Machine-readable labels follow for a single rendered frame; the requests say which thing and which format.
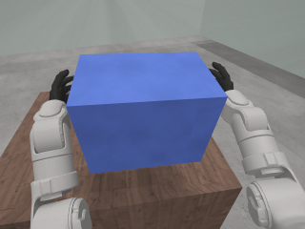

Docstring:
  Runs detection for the left robot forearm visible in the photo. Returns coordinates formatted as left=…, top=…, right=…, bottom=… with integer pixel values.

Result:
left=30, top=99, right=79, bottom=229

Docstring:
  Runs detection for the right robot forearm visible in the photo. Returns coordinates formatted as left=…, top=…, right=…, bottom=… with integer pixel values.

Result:
left=220, top=90, right=305, bottom=195

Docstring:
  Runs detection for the carton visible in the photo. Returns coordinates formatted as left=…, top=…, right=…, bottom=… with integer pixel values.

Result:
left=66, top=52, right=228, bottom=174

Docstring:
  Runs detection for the robot right hand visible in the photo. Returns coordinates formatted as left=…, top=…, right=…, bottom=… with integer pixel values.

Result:
left=209, top=62, right=234, bottom=92

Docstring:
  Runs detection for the robot left upper arm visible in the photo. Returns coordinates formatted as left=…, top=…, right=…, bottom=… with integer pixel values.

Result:
left=31, top=197, right=92, bottom=229

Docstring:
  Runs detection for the robot left hand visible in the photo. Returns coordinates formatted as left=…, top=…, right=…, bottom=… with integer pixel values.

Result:
left=49, top=69, right=74, bottom=104

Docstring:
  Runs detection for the robot right upper arm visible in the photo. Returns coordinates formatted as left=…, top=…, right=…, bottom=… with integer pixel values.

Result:
left=246, top=177, right=305, bottom=229

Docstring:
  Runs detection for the pedestal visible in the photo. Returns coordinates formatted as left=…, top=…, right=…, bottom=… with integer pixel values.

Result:
left=0, top=91, right=243, bottom=229

